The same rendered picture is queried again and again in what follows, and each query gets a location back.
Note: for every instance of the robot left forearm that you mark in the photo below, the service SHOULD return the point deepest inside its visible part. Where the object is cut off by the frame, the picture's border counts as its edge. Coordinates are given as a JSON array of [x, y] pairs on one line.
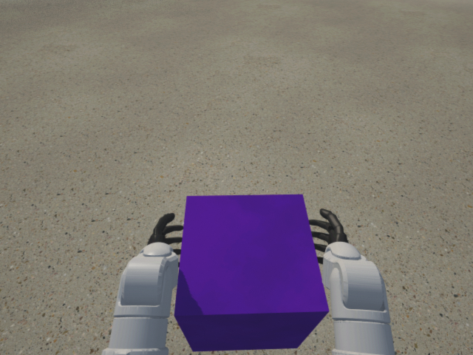
[[144, 302]]

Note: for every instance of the robot right forearm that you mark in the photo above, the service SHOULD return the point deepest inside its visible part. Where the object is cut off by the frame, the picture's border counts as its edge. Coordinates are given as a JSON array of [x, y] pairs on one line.
[[358, 302]]

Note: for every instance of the right robot hand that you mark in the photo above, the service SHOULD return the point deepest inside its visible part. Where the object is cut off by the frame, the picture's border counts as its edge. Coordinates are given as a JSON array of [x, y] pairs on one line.
[[334, 227]]

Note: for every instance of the carton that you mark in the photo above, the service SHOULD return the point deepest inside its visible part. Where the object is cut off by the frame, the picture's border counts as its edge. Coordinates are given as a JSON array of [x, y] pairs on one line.
[[249, 277]]

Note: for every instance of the left robot hand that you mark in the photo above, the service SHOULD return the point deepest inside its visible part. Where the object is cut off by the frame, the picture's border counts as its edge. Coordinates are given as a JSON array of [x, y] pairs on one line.
[[160, 230]]

